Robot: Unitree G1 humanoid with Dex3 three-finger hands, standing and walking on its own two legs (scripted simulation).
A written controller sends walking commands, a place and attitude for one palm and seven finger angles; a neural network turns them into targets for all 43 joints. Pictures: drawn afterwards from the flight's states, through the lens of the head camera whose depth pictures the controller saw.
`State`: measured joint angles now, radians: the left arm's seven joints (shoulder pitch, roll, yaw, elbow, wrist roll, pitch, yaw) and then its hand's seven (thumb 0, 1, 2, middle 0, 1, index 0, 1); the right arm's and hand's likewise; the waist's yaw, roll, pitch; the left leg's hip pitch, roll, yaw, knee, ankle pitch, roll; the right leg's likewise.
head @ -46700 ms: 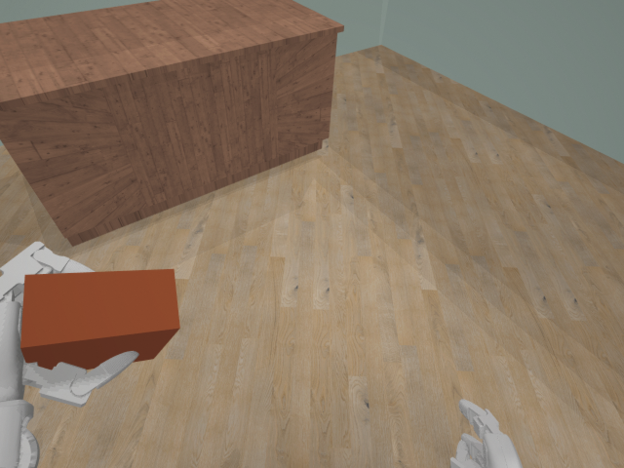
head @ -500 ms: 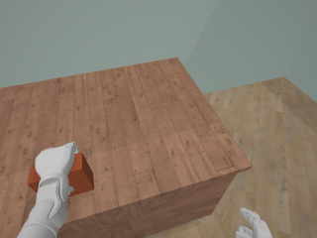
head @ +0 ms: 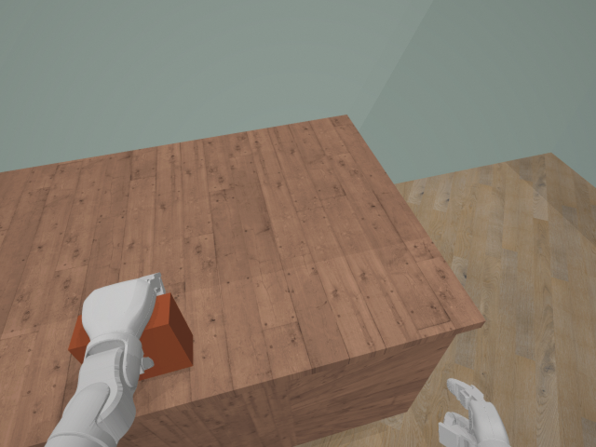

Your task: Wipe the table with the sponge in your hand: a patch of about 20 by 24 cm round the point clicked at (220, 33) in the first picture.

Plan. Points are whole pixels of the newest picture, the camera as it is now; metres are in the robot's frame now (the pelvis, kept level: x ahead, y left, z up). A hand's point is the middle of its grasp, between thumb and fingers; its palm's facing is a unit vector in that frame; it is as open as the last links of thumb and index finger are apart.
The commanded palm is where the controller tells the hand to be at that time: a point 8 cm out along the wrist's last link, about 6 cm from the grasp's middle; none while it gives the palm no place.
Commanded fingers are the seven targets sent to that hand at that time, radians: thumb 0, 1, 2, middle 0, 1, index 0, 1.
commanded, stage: lift the sponge slowly off the table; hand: left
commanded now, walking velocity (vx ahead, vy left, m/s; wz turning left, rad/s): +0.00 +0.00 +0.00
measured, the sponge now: (142, 348) +0.25 +0.28 -0.05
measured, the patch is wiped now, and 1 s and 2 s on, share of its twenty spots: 1.00 1.00 1.00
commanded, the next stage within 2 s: bring the sponge back beside the body in 1.38 s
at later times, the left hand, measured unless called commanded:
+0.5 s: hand (134, 317) +0.26 +0.27 +0.04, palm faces -0.07 -0.09 -0.99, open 10.1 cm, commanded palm +0.24 +0.26 +0.10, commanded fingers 0.00 0.10 1.30 -1.20 -1.60 -1.20 -1.60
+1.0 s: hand (120, 305) +0.25 +0.27 +0.07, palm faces -0.01 -0.09 -1.00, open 10.1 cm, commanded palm +0.23 +0.27 +0.14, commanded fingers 0.00 0.10 1.30 -1.20 -1.60 -1.20 -1.60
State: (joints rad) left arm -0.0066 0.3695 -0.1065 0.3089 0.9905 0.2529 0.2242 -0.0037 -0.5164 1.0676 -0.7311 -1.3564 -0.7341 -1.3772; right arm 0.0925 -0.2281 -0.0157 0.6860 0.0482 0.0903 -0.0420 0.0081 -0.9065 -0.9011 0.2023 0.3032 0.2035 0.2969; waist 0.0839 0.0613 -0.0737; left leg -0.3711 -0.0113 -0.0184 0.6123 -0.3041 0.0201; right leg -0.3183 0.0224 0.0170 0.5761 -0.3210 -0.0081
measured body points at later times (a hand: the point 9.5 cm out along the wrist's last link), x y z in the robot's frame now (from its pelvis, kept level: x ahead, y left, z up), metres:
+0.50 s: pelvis -0.01 -0.01 +0.01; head -0.01 -0.04 +0.46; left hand +0.26 +0.27 +0.09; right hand +0.21 -0.23 -0.09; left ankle +0.01 +0.11 -0.73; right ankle -0.02 -0.12 -0.73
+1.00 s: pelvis -0.01 -0.01 +0.01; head -0.02 -0.04 +0.46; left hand +0.25 +0.27 +0.13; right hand +0.23 -0.22 -0.07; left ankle +0.01 +0.11 -0.73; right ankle -0.02 -0.12 -0.73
